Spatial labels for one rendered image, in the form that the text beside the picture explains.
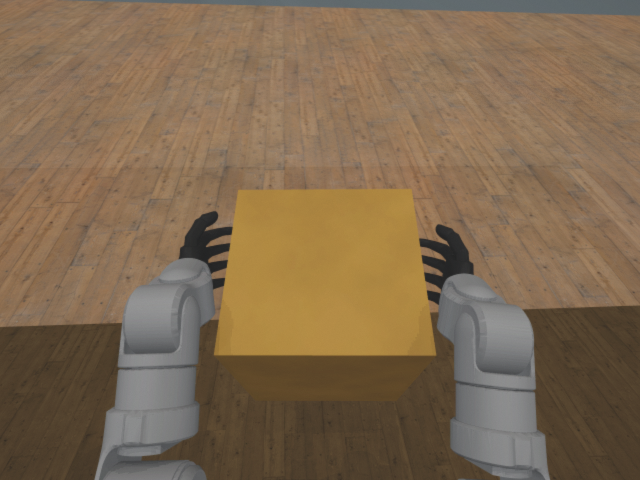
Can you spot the right robot hand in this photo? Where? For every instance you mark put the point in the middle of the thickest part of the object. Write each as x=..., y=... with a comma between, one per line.
x=456, y=255

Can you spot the right robot forearm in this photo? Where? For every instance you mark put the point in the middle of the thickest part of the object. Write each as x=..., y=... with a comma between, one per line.
x=495, y=425

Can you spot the left robot hand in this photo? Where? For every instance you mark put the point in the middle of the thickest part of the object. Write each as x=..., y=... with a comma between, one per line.
x=196, y=240

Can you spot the left robot upper arm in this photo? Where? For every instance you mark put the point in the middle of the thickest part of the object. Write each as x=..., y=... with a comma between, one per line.
x=156, y=470

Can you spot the carton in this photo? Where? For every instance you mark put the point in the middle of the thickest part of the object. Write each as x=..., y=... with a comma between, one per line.
x=325, y=296

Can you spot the left robot forearm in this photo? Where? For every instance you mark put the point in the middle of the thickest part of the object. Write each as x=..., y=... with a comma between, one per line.
x=155, y=406

